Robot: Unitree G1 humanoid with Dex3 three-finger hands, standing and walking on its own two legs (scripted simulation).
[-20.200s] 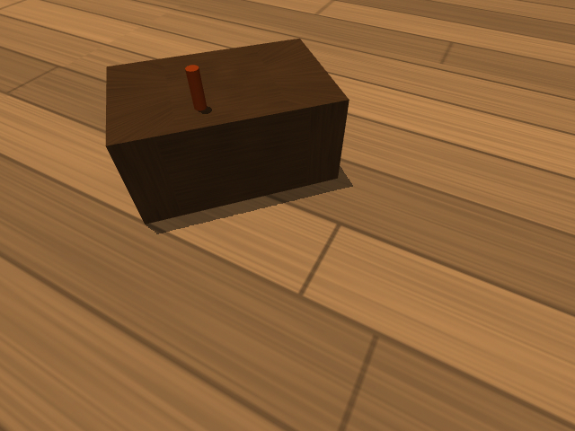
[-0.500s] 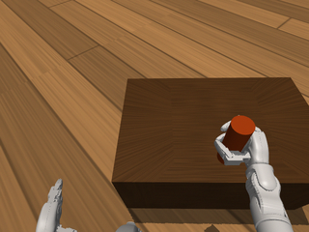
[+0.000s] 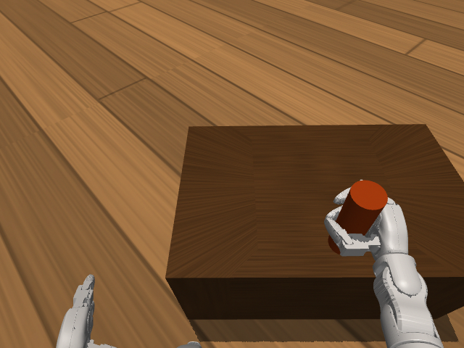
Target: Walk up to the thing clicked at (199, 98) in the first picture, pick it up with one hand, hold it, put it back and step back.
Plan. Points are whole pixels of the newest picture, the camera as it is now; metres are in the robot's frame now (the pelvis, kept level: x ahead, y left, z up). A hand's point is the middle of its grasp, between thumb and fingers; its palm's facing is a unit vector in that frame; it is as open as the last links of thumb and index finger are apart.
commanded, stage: hold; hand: right
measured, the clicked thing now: (353, 221) +0.32 -0.17 +0.06
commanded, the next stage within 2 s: crouch in 1.94 s
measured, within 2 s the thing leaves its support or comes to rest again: neither
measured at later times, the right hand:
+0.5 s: hand (342, 219) +0.32 -0.16 +0.06, palm faces +0.01 +1.00 +0.01, open 7.0 cm
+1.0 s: hand (341, 222) +0.32 -0.15 +0.05, palm faces +0.00 +1.00 +0.02, open 7.0 cm
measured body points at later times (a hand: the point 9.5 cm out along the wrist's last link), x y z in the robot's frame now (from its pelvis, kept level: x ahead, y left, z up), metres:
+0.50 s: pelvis +0.00 +0.00 +0.00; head +0.03 -0.01 +0.45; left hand +0.15 +0.27 -0.05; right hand +0.31 -0.21 +0.06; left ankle +0.05 +0.14 -0.71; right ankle -0.02 -0.13 -0.71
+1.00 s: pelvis +0.00 +0.00 +0.00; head +0.03 +0.00 +0.45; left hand +0.15 +0.27 -0.05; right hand +0.31 -0.21 +0.06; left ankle +0.05 +0.14 -0.71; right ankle -0.02 -0.13 -0.71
